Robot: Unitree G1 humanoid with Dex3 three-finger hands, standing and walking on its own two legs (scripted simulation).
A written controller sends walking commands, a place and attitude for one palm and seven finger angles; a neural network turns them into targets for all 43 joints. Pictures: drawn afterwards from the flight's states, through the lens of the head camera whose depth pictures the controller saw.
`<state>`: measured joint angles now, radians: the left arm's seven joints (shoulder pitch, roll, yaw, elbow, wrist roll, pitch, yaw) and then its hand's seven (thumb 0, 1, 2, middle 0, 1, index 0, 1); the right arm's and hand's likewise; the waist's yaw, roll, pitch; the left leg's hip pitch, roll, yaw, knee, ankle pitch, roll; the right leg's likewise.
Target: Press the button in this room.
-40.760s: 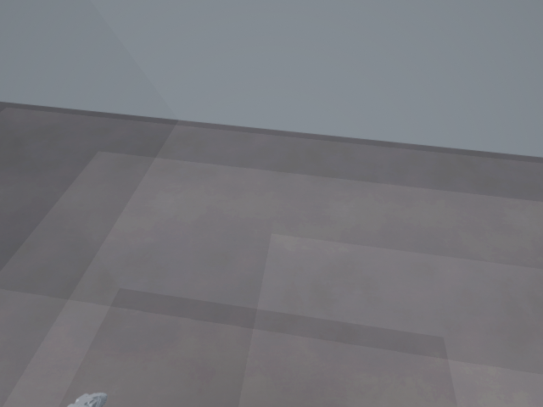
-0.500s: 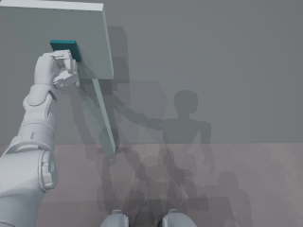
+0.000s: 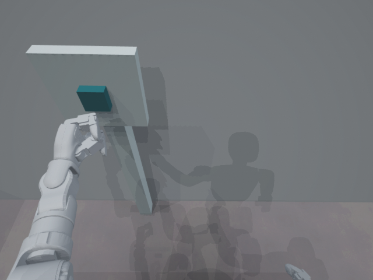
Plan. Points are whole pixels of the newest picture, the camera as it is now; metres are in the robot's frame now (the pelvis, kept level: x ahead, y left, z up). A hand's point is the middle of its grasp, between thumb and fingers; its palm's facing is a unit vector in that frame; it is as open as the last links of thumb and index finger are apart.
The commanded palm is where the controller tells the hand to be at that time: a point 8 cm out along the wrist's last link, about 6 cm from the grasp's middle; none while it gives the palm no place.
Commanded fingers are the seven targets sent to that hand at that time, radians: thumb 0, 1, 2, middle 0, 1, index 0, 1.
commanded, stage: pull the fist back off the button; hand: left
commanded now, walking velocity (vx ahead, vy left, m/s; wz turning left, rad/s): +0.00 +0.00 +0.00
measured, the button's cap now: (95, 97) +0.48 +0.21 +0.12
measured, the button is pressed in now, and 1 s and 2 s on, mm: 0 0 0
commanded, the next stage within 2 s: draw the hand back to the body in 0.20 s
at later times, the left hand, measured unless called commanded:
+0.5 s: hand (93, 156) +0.33 +0.19 +0.11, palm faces -0.01 -1.00 -0.03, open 3.1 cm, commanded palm +0.29 +0.24 +0.11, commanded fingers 0.00 0.90 0.90 -1.30 -1.50 -1.30 -1.50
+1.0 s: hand (51, 192) +0.24 +0.22 +0.14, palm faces +0.27 -0.93 -0.24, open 3.1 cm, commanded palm +0.20 +0.26 +0.16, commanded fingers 0.00 0.90 0.90 -1.30 -1.50 -1.30 -1.50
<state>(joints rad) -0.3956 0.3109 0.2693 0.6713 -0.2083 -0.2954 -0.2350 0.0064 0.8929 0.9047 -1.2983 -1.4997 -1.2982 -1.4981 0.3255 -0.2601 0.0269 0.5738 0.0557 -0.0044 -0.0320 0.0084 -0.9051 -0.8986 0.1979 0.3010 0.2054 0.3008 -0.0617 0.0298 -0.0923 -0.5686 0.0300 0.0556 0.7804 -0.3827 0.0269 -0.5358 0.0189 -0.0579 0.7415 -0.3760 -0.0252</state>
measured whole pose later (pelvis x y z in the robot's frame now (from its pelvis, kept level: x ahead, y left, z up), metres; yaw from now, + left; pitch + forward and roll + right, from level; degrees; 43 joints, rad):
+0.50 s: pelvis +0.00 -0.01 +0.01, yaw +1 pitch +6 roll -1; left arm -0.18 0.28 0.22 0.39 -0.25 -0.19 -0.25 0.02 0.90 0.90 -1.30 -1.50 -1.30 -1.50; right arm 0.25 -0.25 0.04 0.56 0.06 -0.03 -0.05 0.01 -0.90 -0.90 0.20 0.30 0.21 0.30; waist -0.02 0.04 -0.08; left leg -0.46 0.02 0.04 0.72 -0.36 0.02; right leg -0.43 0.01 -0.07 0.70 -0.37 -0.03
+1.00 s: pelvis -0.01 -0.01 +0.03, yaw +1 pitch -2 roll +0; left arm 0.21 0.29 0.18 -0.11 -0.11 -0.06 0.03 0.01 0.90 0.90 -1.30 -1.50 -1.30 -1.50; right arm 0.19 -0.24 0.05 0.59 0.04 -0.09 -0.09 0.01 -0.90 -0.90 0.20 0.30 0.20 0.30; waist 0.03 0.05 -0.01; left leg -0.22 0.01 0.04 0.51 -0.26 0.02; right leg -0.18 0.02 -0.07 0.48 -0.27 -0.03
